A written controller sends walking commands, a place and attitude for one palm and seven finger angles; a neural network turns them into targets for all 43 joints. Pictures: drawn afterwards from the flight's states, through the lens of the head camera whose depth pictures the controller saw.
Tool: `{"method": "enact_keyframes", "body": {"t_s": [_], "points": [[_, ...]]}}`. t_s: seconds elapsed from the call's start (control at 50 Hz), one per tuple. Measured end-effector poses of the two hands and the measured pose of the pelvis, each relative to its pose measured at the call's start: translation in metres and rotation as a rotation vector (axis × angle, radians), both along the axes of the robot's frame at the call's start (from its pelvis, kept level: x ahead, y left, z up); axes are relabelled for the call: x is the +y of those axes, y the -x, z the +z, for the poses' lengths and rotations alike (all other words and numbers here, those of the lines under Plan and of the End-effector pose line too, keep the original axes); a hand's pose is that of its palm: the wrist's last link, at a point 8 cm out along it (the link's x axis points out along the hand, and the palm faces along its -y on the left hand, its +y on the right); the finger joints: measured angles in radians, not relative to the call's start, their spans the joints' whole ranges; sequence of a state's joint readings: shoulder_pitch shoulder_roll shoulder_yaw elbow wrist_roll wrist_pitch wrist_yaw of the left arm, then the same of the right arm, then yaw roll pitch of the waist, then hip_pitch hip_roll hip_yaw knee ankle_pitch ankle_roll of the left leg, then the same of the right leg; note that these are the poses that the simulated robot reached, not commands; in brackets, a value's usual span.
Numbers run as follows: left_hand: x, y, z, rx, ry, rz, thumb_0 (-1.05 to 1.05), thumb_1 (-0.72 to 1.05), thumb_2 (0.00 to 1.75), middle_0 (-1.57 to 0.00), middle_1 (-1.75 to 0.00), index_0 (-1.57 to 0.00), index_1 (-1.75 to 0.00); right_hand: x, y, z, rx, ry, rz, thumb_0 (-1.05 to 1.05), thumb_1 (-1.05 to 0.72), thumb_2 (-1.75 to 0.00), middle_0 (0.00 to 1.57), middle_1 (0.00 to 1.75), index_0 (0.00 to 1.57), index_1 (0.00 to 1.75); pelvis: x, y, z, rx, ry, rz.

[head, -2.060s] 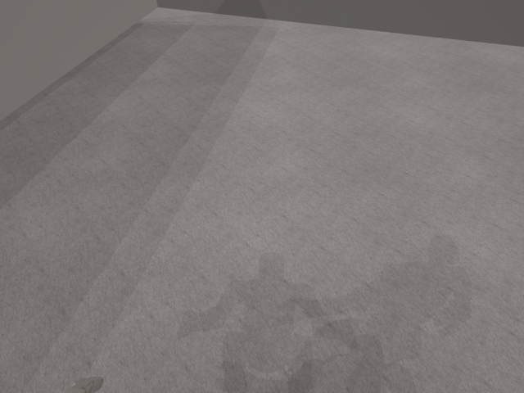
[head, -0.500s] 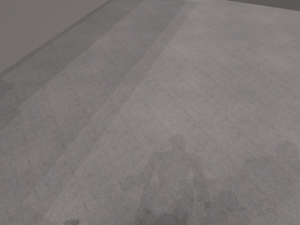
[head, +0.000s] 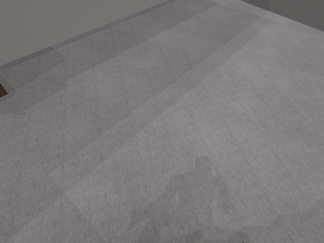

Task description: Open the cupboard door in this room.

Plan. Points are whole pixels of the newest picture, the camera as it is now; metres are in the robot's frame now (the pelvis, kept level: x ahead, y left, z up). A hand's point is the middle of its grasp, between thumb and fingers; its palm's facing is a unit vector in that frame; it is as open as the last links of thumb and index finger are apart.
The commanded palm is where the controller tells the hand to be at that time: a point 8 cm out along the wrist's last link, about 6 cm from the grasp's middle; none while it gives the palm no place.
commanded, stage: turn or walk to find it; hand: left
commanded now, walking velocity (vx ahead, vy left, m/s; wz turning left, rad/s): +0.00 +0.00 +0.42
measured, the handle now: out of the picture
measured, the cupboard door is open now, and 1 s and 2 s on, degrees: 0 0 0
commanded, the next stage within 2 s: stand and wait in 1.06 s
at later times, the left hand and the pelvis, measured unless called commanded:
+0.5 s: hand out of the picture +0.02 +0.18 -0.14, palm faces +0.23 -0.94 -0.27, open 7.4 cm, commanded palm none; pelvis -0.02 -0.03 +0.01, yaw +13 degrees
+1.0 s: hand out of the picture -0.06 +0.24 -0.16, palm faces +0.44 -0.86 -0.24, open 7.4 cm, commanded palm none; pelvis -0.04 +0.01 +0.01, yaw +24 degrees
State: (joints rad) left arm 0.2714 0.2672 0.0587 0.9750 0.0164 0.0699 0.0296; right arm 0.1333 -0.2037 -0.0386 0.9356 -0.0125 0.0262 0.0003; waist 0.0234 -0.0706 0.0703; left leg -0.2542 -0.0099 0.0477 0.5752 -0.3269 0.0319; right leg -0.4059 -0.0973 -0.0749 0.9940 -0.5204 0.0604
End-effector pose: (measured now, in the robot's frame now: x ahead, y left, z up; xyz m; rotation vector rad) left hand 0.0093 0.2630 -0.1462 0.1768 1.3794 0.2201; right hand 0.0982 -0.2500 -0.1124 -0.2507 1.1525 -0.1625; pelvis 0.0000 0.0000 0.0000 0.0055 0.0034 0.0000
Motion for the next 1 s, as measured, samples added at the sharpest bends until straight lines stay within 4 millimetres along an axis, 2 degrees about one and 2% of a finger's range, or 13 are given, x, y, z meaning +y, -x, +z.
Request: {"method": "enact_keyframes", "body": {"t_s": [0.08, 0.16, 0.26, 0.32, 0.44, 0.54, 0.62, 0.72, 0.76, 0.88, 1.0], "points": [[0.005, -0.005, 0.01, -0.041, -0.002, 0.023, 0.01, 0.91, 0.9, -0.2, -0.3, -0.2, -0.3, 0.015, -0.001, 0.003, 0.001, -0.02, 0.028, 0.01, -0.9, -0.9, 0.2, 0.3, 0.2, 0.3, 0.003, 0.002, 0.007, -0.003, 0.012, 0.03], [0.002, -0.017, 0.02, -0.104, -0.012, 0.034, 0.01, 0.91, 0.9, -0.2, -0.3, -0.2, -0.3, 0.019, 0.006, -0.002, 0.021, -0.047, 0.04, 0.01, -0.9, -0.9, 0.2, 0.3, 0.21, 0.3, 0.001, 0.005, 0.009, -0.007, 0.013, 0.062], [-0.013, -0.032, 0.03, -0.186, -0.036, 0.039, 0.01, 0.91, 0.9, -0.2, -0.3, -0.2, -0.3, 0.007, 0.019, -0.017, 0.062, -0.076, 0.043, 0.01, -0.9, -0.9, 0.2, 0.3, 0.21, 0.3, -0.011, 0.009, 0.006, -0.009, 0.001, 0.102], [-0.024, -0.033, 0.031, -0.23, -0.062, 0.042, 0.01, 0.91, 0.9, -0.2, -0.3, -0.2, -0.3, -0.006, 0.025, -0.031, 0.084, -0.092, 0.046, 0.01, -0.9, -0.9, 0.2, 0.3, 0.21, 0.3, -0.022, 0.011, -0.002, -0.008, -0.009, 0.127], [-0.041, -0.006, 0.038, -0.22, -0.056, 0.099, 0.01, 0.91, 0.9, -0.2, -0.3, -0.2, -0.3, -0.023, 0.029, -0.027, 0.144, -0.075, 0.082, 0.01, -0.9, -0.9, 0.2, 0.3, 0.2, 0.3, -0.03, 0.016, 0.006, -0.018, -0.014, 0.192], [-0.044, 0.021, 0.031, -0.177, -0.031, 0.156, 0.01, 0.91, 0.9, -0.2, -0.3, -0.21, -0.3, -0.023, 0.026, -0.019, 0.174, -0.046, 0.123, 0.01, -0.91, -0.9, 0.2, 0.3, 0.2, 0.3, -0.027, 0.018, 0.009, -0.016, -0.016, 0.243], [-0.036, 0.048, 0.019, -0.142, -0.008, 0.213, 0.01, 0.9, 0.9, -0.2, -0.3, -0.21, -0.3, -0.008, 0.014, -0.015, 0.173, -0.018, 0.179, 0.01, -0.91, -0.9, 0.2, 0.3, 0.2, 0.3, -0.018, 0.022, 0.006, -0.012, -0.01, 0.281], [-0.013, 0.089, -0.006, -0.086, 0.016, 0.301, 0.01, 0.9, 0.9, -0.2, -0.3, -0.21, -0.3, 0.026, -0.008, -0.013, 0.101, 0.015, 0.264, 0.01, -0.91, -0.9, 0.2, 0.3, 0.2, 0.3, 0.003, 0.031, -0.007, -0.008, 0.006, 0.33], [-0.006, 0.101, -0.007, -0.051, 0.015, 0.319, 0.01, 0.91, 0.9, -0.2, -0.3, -0.21, -0.3, 0.039, -0.013, -0.007, 0.07, 0.014, 0.285, 0.01, -0.91, -0.9, 0.2, 0.3, 0.2, 0.3, 0.007, 0.034, -0.004, -0.01, 0.007, 0.332], [0.01, 0.108, 0.008, -0.074, 0.006, 0.357, 0.01, 0.91, 0.9, -0.2, -0.3, -0.2, -0.3, 0.064, -0.015, 0.005, 0.043, -0.001, 0.332, 0.01, -0.9, -0.9, 0.2, 0.3, 0.2, 0.3, 0.015, 0.04, 0.009, -0.013, 0.023, 0.374], [0.013, 0.097, 0.022, -0.148, -0.027, 0.381, 0.01, 0.91, 0.9, -0.2, -0.3, -0.2, -0.3, 0.069, -0.01, 0.0, 0.06, -0.028, 0.362, 0.01, -0.9, -0.9, 0.2, 0.3, 0.21, 0.3, 0.013, 0.044, 0.012, -0.012, 0.019, 0.425]]}}
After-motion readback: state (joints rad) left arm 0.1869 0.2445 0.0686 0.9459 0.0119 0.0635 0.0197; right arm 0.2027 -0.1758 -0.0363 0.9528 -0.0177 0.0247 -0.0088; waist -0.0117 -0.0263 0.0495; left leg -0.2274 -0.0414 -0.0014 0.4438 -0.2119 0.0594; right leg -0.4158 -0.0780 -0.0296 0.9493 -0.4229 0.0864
